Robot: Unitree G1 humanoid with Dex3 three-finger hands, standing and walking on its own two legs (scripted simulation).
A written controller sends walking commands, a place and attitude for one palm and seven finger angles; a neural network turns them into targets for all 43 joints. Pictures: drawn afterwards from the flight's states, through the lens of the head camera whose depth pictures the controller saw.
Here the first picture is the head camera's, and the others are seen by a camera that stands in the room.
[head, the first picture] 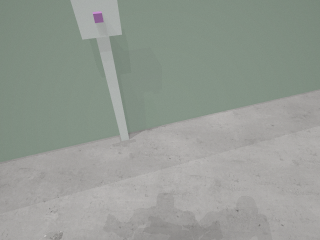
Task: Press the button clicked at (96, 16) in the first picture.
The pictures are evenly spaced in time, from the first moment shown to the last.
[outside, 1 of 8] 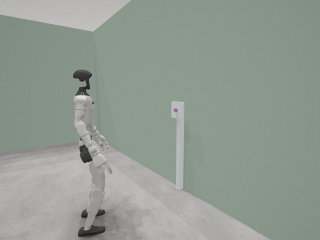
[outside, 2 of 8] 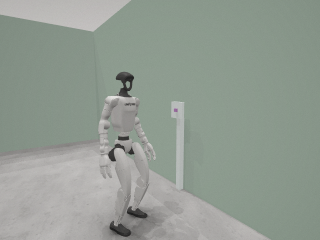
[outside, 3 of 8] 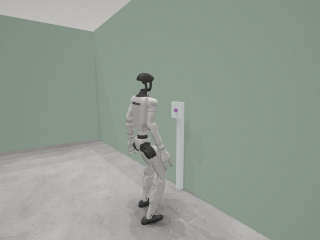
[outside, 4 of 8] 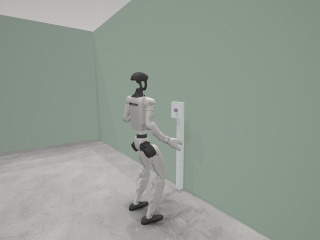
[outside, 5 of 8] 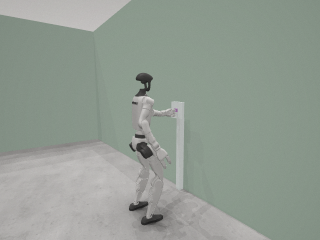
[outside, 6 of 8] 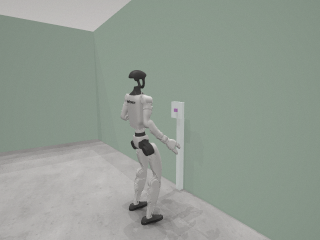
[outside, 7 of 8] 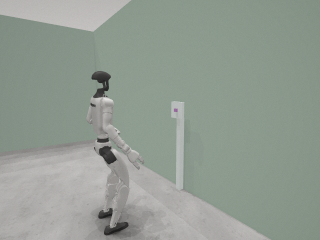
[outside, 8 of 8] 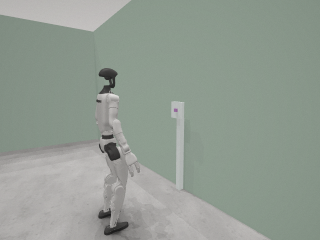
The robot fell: no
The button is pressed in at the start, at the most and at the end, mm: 0 10 0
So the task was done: yes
